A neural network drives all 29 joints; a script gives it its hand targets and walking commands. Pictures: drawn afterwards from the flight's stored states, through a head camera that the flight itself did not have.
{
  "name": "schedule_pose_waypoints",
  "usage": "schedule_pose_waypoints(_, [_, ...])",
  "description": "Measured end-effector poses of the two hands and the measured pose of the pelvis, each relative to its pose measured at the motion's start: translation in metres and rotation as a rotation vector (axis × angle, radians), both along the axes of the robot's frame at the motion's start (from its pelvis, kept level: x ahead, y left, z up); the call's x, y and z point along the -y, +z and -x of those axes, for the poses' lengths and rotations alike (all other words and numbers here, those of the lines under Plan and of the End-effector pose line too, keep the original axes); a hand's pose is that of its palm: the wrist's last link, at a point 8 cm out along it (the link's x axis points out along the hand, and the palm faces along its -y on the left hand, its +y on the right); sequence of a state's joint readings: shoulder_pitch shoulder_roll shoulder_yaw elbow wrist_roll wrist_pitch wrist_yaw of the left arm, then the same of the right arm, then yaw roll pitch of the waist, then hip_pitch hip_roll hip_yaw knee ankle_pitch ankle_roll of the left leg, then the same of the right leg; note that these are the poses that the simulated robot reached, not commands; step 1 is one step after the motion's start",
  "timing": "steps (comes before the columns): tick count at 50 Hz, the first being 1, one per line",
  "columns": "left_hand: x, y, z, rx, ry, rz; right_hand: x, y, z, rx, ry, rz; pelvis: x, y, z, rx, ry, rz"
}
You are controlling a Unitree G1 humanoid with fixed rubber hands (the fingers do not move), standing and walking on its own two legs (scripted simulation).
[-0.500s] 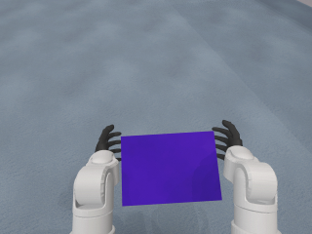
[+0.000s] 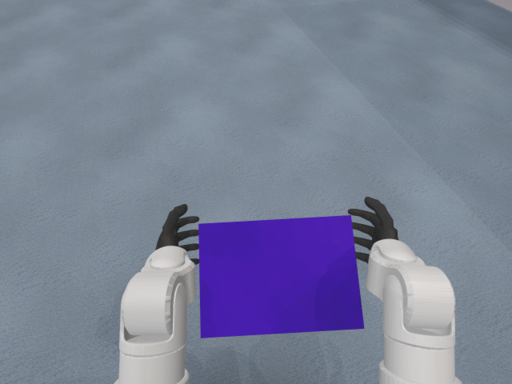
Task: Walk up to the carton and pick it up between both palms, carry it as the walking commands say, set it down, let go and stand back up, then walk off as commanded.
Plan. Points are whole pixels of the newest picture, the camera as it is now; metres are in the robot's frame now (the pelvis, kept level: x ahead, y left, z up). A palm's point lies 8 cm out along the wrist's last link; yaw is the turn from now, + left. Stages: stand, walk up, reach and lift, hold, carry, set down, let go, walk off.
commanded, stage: carry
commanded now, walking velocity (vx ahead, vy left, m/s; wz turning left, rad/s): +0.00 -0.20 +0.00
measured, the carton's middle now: (274, 270) +0.30 +0.00 -0.01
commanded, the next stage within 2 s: none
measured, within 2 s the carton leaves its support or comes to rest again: neither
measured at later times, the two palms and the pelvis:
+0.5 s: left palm (172, 257) +0.26 +0.15 +0.09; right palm (383, 251) +0.27 -0.14 +0.10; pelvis +0.00 +0.00 +0.00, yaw +0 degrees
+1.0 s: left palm (154, 247) +0.27 +0.17 +0.11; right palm (366, 244) +0.28 -0.12 +0.11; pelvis +0.01 +0.02 +0.01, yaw +1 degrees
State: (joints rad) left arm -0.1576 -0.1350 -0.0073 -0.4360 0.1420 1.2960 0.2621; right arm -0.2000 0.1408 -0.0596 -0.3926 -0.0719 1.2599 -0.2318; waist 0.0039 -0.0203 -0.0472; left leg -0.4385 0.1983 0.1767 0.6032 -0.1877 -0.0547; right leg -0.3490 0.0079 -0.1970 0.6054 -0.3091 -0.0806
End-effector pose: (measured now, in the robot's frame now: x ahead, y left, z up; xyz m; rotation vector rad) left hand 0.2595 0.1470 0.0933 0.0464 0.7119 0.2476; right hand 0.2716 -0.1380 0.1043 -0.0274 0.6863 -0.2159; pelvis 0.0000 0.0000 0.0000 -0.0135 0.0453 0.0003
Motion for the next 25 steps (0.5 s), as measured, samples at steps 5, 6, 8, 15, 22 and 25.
schedule_pose_waypoints(5, [0.0003, 0.0, 0.0002, 0.0, 0.0, 0.0, 0.0003, -0.0001, 0.0003, 0.0, 0.0, 0.0, 0.0002, -0.0001, 0.0003, 0.0, 0.0, 0.0])
schedule_pose_waypoints(6, [0.0003, 0.0, 0.0003, 0.0, 0.0, 0.0, 0.0003, -0.0001, 0.0004, 0.0, 0.0, 0.0, 0.0002, -0.0001, 0.0004, 0.0, 0.0, 0.0])
schedule_pose_waypoints(8, [0.0004, 0.0001, 0.0004, 0.0, 0.0, 0.0, 0.0004, -0.0001, 0.0005, 0.0, 0.0, 0.0, 0.0003, -0.0001, 0.0005, 0.0, 0.0, 0.0])
schedule_pose_waypoints(15, [0.0008, 0.0001, 0.0007, 0.001, -0.001, 0.0, 0.0008, -0.0002, 0.001, 0.0, -0.001, 0.0, 0.0005, -0.0002, 0.0009, 0.001, -0.001, -0.001])
schedule_pose_waypoints(22, [0.0012, 0.0002, 0.001, 0.001, -0.001, -0.001, 0.0012, -0.0003, 0.0015, 0.0, -0.001, 0.0, 0.0008, -0.0003, 0.0013, 0.001, -0.001, -0.001])
schedule_pose_waypoints(25, [0.0013, 0.0002, 0.0011, 0.001, -0.001, -0.001, 0.0013, -0.0003, 0.0016, 0.0, -0.002, 0.0, 0.0009, -0.0003, 0.0014, 0.001, -0.001, -0.001])
